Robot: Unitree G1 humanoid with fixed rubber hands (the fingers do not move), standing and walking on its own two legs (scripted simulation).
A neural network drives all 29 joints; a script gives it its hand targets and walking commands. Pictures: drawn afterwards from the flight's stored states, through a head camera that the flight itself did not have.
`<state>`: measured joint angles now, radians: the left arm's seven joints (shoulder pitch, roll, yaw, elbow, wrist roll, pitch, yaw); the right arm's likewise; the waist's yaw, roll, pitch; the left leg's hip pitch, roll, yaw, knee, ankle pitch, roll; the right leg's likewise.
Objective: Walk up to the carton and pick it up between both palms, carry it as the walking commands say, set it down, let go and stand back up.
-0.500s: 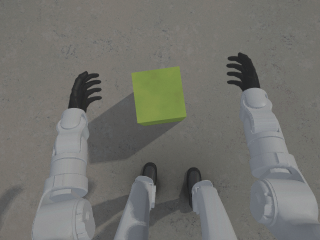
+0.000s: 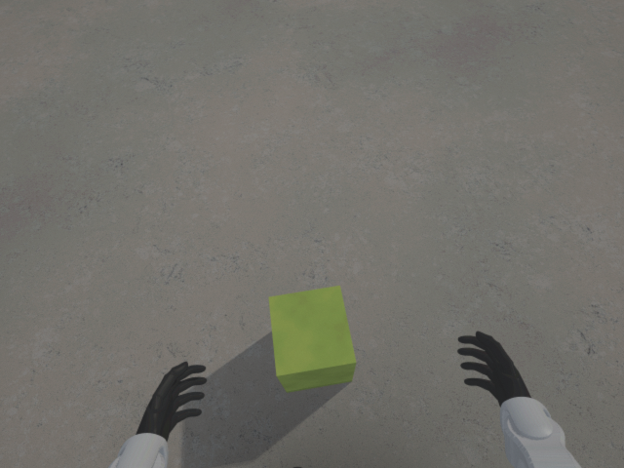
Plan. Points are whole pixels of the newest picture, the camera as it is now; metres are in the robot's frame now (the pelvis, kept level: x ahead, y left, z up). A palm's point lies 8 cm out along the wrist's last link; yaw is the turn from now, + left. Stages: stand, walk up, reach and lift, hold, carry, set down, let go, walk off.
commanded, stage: let go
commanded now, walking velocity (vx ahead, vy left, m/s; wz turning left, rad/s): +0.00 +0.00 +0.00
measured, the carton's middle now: (312, 341) +0.45 +0.07 -0.64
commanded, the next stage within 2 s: stand in 0.64 s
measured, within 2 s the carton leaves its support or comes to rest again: neither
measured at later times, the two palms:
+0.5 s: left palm (157, 442) +0.17 +0.22 -0.05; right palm (555, 444) +0.17 -0.24 -0.06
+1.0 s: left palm (112, 458) +0.15 +0.29 -0.09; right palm (596, 464) +0.16 -0.29 -0.06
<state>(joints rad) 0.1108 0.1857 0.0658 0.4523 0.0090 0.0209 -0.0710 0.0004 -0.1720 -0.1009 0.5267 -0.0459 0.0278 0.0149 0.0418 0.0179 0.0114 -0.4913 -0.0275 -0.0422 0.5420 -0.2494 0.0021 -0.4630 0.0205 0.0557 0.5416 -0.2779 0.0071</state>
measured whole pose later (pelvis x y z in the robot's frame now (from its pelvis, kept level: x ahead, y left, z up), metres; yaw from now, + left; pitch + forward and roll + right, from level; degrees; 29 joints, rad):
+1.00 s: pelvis +0.03 +0.01 +0.01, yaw +0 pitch +0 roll +0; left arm 0.20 0.34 0.04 0.71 0.04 0.02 0.02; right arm 0.18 -0.33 -0.04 0.73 -0.04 0.01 -0.02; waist 0.00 -0.04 0.00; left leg -0.20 -0.03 -0.04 0.50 -0.30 0.02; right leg -0.16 0.01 0.06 0.47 -0.31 0.01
